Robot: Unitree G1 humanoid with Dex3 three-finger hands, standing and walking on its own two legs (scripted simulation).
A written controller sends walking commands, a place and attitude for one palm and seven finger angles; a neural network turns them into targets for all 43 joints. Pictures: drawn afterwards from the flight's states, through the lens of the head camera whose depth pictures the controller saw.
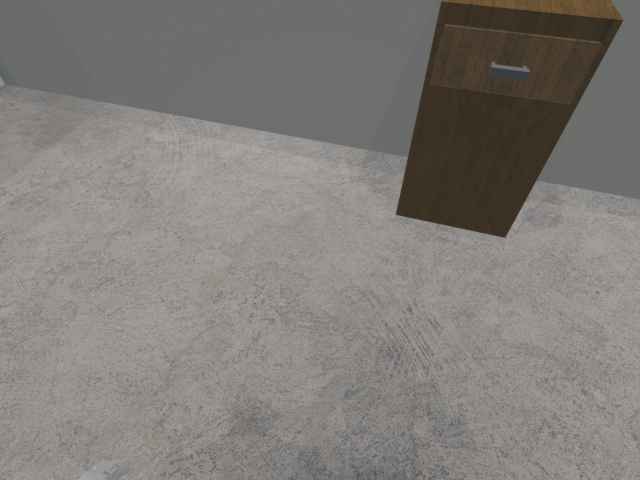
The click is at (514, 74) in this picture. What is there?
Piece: drawer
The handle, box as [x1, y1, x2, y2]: [489, 61, 529, 79]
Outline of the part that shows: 489,75 526,79 529,71 526,66 523,65 521,68 497,65 492,61 489,70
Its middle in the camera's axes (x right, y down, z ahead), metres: +0.57 -0.51 +1.17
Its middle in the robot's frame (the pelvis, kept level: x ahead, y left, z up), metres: +1.25 -0.51 -0.05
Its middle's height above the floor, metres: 0.72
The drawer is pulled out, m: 0.00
